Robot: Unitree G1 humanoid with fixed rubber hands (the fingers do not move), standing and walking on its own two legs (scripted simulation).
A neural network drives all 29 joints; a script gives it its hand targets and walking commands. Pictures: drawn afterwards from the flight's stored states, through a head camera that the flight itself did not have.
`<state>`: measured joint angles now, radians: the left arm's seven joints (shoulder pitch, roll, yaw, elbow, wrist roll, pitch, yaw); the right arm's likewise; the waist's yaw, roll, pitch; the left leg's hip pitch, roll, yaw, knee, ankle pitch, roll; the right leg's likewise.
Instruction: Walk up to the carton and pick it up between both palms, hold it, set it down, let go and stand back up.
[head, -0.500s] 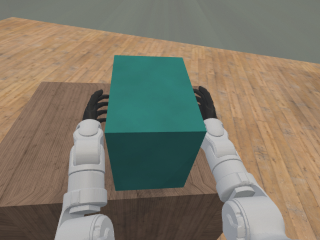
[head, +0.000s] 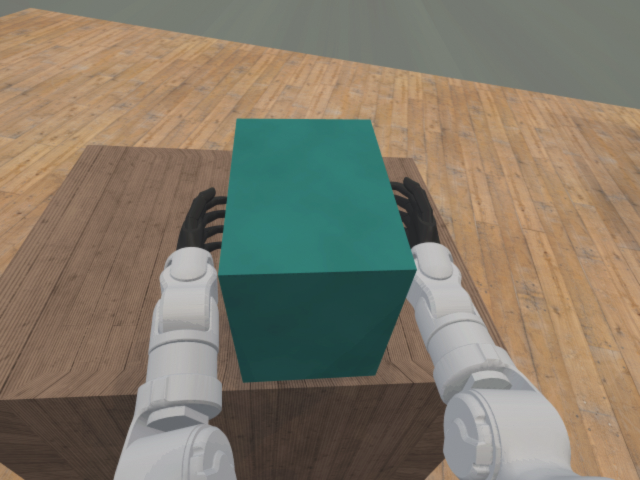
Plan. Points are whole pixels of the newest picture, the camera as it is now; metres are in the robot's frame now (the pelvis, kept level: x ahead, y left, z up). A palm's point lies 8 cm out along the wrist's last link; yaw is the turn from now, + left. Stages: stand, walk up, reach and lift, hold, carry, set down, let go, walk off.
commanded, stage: set down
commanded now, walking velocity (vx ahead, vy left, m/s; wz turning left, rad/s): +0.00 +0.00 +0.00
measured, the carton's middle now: (307, 249) +0.44 +0.04 +0.08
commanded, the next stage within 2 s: none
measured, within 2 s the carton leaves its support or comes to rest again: rests again in 1.98 s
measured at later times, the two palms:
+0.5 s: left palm (190, 261) +0.38 +0.19 +0.10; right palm (405, 239) +0.42 -0.09 +0.13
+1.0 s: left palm (196, 264) +0.40 +0.19 +0.07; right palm (397, 246) +0.44 -0.09 +0.09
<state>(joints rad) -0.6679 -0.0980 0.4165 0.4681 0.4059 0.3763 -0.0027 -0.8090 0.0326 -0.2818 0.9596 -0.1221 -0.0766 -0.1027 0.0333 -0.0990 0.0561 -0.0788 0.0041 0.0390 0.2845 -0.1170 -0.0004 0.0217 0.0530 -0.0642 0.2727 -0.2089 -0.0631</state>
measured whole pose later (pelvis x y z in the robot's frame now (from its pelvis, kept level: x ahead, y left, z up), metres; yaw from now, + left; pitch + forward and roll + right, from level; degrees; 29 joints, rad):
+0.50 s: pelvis +0.00 +0.00 +0.00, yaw +0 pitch +0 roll +0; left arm -0.73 -0.12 0.51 0.64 0.39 0.25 0.02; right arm -0.87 0.05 -0.50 1.03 -0.30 -0.11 -0.04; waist 0.09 -0.09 0.01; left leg -0.18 0.01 0.05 0.27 -0.09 0.00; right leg -0.09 0.05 -0.07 0.27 -0.19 -0.07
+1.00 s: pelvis +0.01 +0.01 +0.00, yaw -2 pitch +8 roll +0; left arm -0.73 -0.13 0.51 0.69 0.37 0.15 0.08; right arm -0.87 0.04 -0.55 1.04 -0.36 -0.15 0.01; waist 0.11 -0.05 -0.06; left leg -0.35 0.02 0.08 0.32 -0.11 0.01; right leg -0.25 0.05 -0.06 0.29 -0.19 -0.06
